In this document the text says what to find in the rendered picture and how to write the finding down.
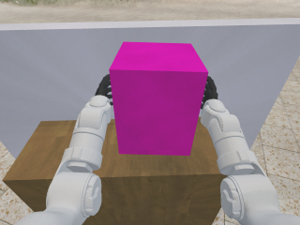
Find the left robot forearm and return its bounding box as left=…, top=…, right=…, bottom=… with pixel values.
left=46, top=95, right=112, bottom=207

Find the left robot hand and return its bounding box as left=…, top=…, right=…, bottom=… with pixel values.
left=95, top=74, right=113, bottom=106

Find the robot right upper arm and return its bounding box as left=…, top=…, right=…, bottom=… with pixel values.
left=220, top=173, right=300, bottom=225

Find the right robot forearm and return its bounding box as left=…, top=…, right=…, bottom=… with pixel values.
left=201, top=98, right=279, bottom=209

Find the right robot hand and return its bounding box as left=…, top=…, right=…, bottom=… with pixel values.
left=201, top=76, right=218, bottom=109

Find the carton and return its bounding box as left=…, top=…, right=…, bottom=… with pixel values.
left=109, top=41, right=209, bottom=156

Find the pedestal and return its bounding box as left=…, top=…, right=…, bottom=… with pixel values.
left=2, top=116, right=228, bottom=225

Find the robot left upper arm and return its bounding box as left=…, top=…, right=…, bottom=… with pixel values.
left=14, top=172, right=102, bottom=225

